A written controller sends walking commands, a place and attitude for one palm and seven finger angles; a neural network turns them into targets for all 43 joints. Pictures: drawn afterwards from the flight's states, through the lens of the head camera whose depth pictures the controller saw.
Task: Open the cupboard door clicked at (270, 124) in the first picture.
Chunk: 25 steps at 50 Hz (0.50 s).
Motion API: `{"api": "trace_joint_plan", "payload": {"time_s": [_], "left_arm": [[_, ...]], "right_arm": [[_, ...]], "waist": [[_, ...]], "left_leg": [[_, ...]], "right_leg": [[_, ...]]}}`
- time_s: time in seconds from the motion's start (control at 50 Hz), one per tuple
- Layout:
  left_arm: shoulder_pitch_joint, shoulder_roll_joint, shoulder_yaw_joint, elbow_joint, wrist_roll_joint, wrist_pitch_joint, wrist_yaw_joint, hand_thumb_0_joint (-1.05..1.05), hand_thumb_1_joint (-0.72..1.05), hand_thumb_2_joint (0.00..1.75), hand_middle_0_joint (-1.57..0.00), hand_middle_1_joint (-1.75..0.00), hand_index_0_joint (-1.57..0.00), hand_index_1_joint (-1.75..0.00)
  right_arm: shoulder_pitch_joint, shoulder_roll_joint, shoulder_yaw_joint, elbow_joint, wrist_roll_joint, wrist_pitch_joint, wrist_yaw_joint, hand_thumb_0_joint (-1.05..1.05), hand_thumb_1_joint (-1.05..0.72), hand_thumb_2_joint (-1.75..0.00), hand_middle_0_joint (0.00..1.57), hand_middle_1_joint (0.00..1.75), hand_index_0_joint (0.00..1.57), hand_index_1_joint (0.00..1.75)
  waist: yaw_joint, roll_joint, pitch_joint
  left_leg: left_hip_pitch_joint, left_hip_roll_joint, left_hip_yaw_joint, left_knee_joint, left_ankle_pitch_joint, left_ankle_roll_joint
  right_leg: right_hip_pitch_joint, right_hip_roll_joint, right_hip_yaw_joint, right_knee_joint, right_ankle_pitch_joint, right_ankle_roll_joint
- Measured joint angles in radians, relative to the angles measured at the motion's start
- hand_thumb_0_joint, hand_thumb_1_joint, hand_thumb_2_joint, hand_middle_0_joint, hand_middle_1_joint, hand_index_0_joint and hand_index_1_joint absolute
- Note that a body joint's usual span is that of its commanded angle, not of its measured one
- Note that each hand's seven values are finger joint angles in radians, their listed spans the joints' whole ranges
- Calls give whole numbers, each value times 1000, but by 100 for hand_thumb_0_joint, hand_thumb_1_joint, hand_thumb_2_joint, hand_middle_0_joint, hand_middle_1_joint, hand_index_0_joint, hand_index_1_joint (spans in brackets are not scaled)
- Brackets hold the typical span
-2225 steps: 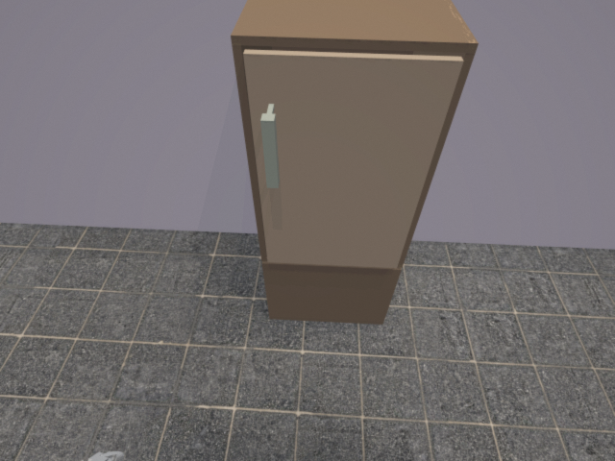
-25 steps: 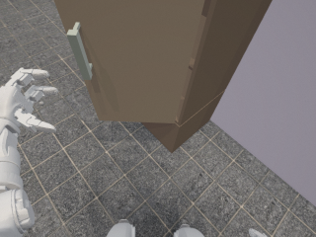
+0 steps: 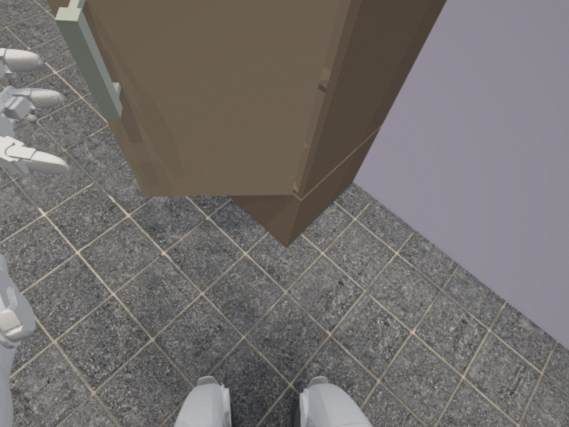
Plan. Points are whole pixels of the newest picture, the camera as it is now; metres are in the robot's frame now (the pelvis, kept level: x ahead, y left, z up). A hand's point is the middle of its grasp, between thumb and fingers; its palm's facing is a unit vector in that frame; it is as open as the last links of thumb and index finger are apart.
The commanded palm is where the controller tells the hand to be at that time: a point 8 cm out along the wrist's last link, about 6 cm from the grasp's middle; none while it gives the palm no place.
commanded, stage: move the hooked fingers beside the handle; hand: left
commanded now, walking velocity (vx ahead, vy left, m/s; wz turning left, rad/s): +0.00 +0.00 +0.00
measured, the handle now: (97, 60) +0.60 +0.24 +0.09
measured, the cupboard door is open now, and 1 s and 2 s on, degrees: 47 47 47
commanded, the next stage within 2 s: slide the fingers in behind the handle in 1.24 s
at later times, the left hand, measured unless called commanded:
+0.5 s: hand (45, 79) +0.55 +0.28 +0.11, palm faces +0.01 -1.00 -0.01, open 14.0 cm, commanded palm +0.54 +0.32 +0.10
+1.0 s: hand (48, 86) +0.54 +0.28 +0.10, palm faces +0.01 -1.00 +0.00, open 14.0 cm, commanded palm +0.54 +0.32 +0.09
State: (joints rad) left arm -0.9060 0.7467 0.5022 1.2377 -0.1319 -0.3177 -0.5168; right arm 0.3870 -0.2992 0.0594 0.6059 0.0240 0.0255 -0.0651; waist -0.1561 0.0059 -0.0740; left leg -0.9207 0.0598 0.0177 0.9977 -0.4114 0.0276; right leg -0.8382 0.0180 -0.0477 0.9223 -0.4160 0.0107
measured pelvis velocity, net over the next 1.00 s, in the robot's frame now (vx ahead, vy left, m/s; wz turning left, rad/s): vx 0.02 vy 0.01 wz -0.01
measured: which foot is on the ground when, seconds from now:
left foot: down 0.00-1.00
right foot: down 0.00-1.00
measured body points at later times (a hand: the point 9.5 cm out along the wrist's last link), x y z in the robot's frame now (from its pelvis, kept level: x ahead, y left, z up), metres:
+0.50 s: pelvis +0.01 +0.00 -0.01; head +0.17 +0.03 +0.41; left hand +0.54 +0.34 +0.11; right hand -0.03 -0.26 -0.10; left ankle +0.03 +0.10 -0.68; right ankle +0.01 -0.13 -0.68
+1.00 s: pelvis +0.02 +0.01 +0.00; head +0.17 +0.04 +0.42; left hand +0.53 +0.33 +0.11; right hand +0.00 -0.26 -0.10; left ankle +0.03 +0.10 -0.68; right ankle +0.01 -0.13 -0.68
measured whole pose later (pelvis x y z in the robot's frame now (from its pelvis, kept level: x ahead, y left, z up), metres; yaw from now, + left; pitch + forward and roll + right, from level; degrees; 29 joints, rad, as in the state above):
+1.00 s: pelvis +0.02 +0.01 +0.00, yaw -1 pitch +23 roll -5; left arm -1.05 0.82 0.49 1.29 -0.08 -0.27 -0.48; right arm 0.41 -0.29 0.08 0.58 0.00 0.10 -0.04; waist -0.21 0.02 -0.08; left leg -1.00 0.07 0.00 1.03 -0.44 0.03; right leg -0.89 0.03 -0.06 0.91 -0.42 0.02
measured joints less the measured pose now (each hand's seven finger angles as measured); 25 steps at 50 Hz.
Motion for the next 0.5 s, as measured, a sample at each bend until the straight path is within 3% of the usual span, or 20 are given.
{"api": "trace_joint_plan", "payload": {"time_s": [0.5], "left_arm": [[-210,174,29,120,84,58,13,-1,-50,30,-30,-120,-30,-120]], "right_arm": [[46,-1,35,-25,-16,57,4,0,-90,-90,20,30,20,30]], "waist": [[-81,20,14]], "left_leg": [[-119,21,-9,46,-20,4]], "right_leg": [[-105,22,-5,11,2,4]]}}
